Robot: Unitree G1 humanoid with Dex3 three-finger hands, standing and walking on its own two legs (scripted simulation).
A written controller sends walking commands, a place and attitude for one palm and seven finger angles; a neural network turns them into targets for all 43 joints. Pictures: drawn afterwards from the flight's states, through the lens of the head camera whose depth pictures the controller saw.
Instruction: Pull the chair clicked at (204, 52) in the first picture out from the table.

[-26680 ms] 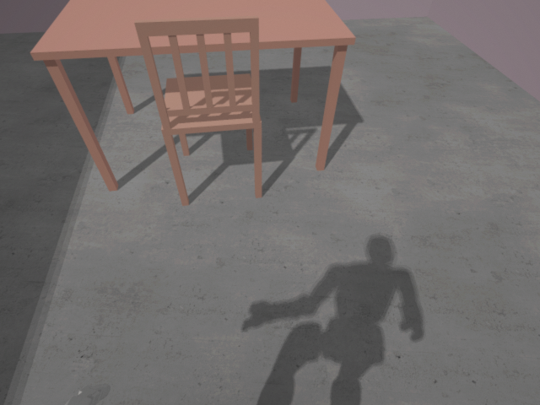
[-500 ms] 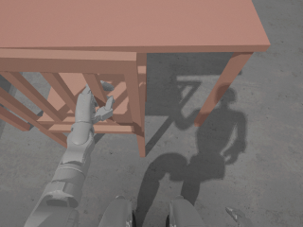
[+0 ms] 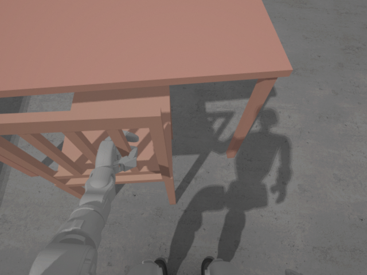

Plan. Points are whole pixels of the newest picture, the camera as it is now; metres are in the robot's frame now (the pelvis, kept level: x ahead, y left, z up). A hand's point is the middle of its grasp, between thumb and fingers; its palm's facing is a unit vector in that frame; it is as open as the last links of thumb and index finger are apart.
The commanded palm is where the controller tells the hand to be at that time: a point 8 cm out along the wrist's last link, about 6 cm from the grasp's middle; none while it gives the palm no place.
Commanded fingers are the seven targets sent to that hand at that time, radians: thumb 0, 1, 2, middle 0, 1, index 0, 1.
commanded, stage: step backward, pulling the chair out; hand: left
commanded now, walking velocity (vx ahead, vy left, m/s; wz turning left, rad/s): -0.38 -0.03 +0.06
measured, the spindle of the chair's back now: (91, 153) +0.41 +0.23 -0.08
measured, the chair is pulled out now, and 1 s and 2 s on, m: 0.07 0.20 0.25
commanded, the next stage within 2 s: none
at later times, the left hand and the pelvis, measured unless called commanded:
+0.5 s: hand (138, 201) +0.27 +0.09 -0.06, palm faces -0.08 -0.99 -0.14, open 5.5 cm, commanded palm +0.29 +0.15 -0.06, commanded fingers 0.00 0.90 0.90 -0.50 -1.45 -0.50 -1.45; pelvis -0.07 +0.00 +0.00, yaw +1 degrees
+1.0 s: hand (138, 212) +0.25 +0.09 -0.06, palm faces -0.11 -0.98 -0.16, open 5.6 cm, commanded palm +0.25 +0.15 -0.06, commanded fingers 0.00 0.90 0.90 -0.50 -1.45 -0.50 -1.45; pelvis -0.11 +0.01 +0.00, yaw +3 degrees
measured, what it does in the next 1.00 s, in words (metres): walks backwards: left foot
